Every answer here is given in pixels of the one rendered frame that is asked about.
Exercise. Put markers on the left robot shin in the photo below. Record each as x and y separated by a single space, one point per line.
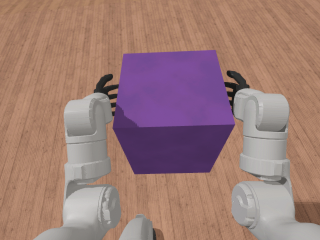
140 216

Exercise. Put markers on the left robot forearm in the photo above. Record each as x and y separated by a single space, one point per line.
85 134

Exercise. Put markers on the robot left upper arm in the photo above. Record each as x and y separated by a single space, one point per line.
90 211

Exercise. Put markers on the left robot hand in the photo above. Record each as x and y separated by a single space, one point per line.
101 89

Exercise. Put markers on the right robot forearm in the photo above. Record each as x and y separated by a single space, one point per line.
265 118

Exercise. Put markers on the carton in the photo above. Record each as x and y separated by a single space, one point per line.
172 112

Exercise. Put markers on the robot left thigh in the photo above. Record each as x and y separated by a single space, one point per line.
138 229

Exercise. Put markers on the right robot hand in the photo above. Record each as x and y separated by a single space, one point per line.
242 85

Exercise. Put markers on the robot right upper arm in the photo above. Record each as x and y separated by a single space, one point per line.
266 209

